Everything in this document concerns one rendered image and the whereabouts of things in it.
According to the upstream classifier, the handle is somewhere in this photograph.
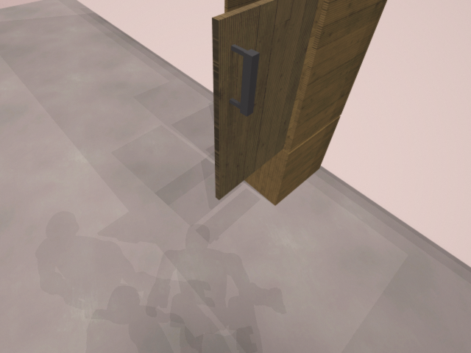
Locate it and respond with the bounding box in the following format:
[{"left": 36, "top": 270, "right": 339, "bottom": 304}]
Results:
[{"left": 230, "top": 44, "right": 260, "bottom": 117}]

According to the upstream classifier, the cupboard door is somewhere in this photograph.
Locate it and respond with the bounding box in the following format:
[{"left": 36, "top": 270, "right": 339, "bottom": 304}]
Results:
[{"left": 212, "top": 0, "right": 319, "bottom": 200}]

